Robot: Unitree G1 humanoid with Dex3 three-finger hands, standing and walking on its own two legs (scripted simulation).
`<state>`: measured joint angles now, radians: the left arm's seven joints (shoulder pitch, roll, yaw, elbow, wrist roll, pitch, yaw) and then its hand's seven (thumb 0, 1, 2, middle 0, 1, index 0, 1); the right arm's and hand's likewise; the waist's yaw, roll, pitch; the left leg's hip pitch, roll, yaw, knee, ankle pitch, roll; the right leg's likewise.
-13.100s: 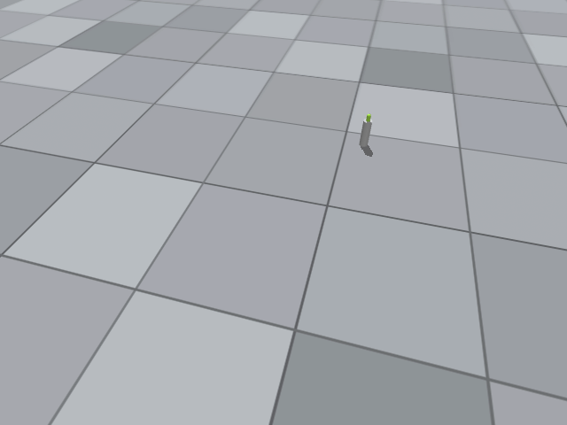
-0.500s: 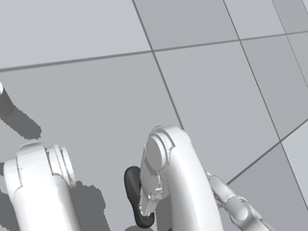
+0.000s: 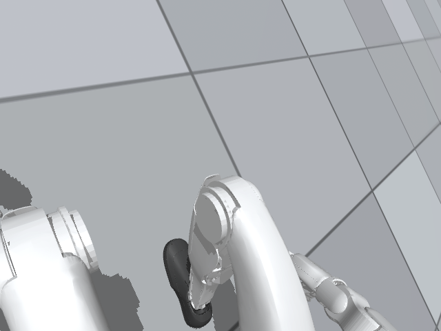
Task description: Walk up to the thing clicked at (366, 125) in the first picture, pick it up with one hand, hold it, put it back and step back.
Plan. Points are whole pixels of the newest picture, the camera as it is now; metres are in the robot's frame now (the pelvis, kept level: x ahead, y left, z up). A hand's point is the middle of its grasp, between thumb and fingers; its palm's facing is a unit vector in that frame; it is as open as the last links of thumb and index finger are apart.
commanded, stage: rest palm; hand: left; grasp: from the side
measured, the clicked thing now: out of the picture +0.44 +0.30 -0.18
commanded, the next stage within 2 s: close in 0.02 s
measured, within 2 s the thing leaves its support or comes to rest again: leaves its support in 1.30 s
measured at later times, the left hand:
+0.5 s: hand out of the picture +0.43 +0.29 -0.16, palm faces +0.28 -0.96 +0.01, open 12.4 cm
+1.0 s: hand out of the picture +0.44 +0.29 -0.16, palm faces +0.28 -0.96 -0.01, open 7.2 cm
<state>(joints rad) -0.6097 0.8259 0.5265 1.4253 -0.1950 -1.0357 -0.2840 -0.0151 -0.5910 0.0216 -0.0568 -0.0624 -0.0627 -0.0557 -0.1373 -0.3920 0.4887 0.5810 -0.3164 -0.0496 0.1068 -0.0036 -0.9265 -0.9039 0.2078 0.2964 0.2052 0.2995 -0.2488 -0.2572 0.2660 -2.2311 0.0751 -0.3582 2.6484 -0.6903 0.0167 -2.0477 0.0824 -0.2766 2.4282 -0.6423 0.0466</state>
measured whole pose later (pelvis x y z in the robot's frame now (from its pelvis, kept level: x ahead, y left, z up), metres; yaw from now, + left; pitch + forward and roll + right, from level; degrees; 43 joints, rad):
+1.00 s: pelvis +0.00 +0.00 +0.00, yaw -1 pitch +12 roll -18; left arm -0.69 0.89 0.46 1.44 -0.13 -1.05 -0.14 0.01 0.04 0.94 -0.84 -1.02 -0.85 -1.05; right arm -0.17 -0.37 0.54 0.55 -0.35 0.01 0.11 -0.01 -0.87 -0.89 0.21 0.30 0.20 0.30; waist -0.25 -0.28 0.30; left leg -2.23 0.07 -0.40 2.65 -0.71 0.00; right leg -2.04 0.09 -0.31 2.41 -0.65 0.05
